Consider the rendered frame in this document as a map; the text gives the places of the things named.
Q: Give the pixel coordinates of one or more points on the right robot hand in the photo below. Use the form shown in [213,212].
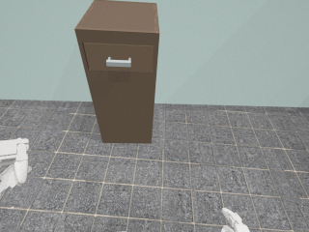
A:
[235,221]

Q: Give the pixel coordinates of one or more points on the drawer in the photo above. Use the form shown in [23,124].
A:
[141,56]

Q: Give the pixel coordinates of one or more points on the handle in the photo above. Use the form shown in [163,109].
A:
[118,63]

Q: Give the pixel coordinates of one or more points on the cabinet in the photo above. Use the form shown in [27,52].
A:
[124,101]

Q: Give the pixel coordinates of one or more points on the left robot hand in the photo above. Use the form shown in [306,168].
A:
[13,154]

